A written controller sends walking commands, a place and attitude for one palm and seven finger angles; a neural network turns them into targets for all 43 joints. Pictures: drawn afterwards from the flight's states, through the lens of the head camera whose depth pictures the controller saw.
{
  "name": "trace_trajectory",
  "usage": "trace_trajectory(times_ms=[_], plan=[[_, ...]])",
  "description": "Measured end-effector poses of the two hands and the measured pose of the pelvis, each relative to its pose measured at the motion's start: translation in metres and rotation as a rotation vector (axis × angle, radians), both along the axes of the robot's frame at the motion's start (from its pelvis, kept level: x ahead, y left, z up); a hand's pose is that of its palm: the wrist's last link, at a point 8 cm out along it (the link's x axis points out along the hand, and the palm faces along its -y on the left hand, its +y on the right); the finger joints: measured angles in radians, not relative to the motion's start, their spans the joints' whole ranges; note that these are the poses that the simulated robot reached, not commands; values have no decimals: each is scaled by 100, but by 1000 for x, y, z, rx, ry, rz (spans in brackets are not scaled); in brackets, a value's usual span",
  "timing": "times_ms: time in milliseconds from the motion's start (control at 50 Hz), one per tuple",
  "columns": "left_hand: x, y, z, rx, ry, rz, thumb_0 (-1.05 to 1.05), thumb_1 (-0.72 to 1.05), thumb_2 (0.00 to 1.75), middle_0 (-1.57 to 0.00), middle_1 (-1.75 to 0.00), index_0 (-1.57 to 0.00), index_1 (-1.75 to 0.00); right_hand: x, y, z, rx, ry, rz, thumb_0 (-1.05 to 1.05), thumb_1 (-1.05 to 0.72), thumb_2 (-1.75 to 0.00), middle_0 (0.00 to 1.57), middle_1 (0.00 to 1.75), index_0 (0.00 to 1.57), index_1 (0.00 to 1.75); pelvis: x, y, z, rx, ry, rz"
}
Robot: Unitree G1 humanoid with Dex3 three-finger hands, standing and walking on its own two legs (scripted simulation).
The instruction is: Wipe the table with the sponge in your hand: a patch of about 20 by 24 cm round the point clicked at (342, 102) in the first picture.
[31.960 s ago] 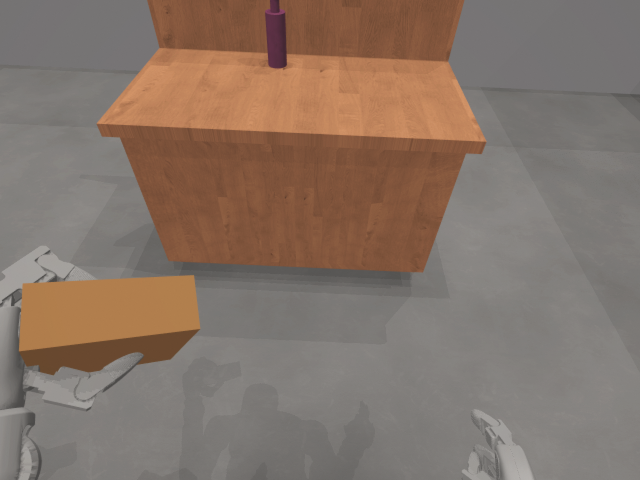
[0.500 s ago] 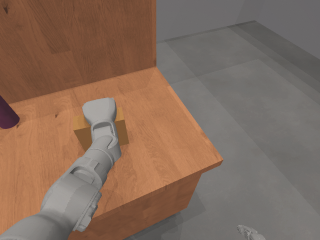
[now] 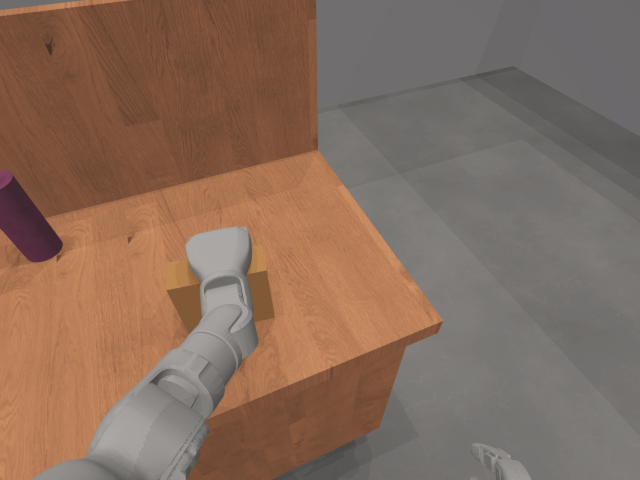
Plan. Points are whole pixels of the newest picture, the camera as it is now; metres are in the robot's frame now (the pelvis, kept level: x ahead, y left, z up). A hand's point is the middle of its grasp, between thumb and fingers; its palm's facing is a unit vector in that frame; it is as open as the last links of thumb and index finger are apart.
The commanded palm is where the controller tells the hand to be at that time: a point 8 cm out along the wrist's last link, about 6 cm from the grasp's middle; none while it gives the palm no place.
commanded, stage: wipe back along the third lane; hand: left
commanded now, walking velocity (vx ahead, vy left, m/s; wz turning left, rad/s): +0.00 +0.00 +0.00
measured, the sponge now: (227, 299) +0.38 +0.18 -0.03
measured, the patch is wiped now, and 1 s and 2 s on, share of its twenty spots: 1.00 1.00 1.00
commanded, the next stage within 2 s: slide back across to the middle lane in 0.66 s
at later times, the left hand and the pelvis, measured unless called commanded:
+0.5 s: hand (235, 297) +0.35 +0.15 +0.02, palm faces -0.03 -0.03 -1.00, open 9.4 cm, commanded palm +0.31 +0.13 +0.05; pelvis +0.00 -0.01 +0.00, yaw +0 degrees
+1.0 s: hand (222, 301) +0.34 +0.16 +0.03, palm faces -0.01 -0.09 -1.00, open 9.4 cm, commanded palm +0.29 +0.17 +0.07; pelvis +0.00 -0.01 +0.00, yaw -1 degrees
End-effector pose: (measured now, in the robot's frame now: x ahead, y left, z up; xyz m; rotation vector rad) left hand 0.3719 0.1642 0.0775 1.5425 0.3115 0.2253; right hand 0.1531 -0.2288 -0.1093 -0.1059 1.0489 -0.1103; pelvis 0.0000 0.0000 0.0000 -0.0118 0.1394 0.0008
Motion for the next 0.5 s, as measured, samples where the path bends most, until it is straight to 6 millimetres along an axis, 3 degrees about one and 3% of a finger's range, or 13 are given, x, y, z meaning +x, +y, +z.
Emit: trace_trajectory(times_ms=[240,500], plan=[[-19,-11,0,4,-15,-11,-1,-44,110,-73,-148,-76,-146,3,0,3,26,-36,15,1,-90,-90,20,30,20,30,-5,-5,1,6,-25,-4],[-36,-18,-1,-8,-20,-11,1,-44,110,-73,-148,-76,-146,31,-1,17,32,-110,49,1,-90,-90,20,30,19,30,-4,-10,2,10,-52,-3]])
